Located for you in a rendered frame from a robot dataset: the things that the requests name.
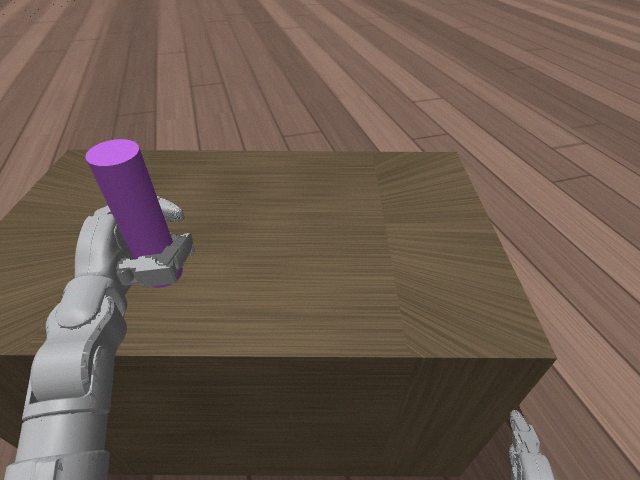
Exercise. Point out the can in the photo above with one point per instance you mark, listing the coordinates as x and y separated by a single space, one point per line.
120 171

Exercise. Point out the right robot hand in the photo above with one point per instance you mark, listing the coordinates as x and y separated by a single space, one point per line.
526 460

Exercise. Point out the left robot hand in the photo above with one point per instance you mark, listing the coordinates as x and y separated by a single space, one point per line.
101 250

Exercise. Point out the left robot arm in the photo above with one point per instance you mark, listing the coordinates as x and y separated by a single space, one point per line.
69 392

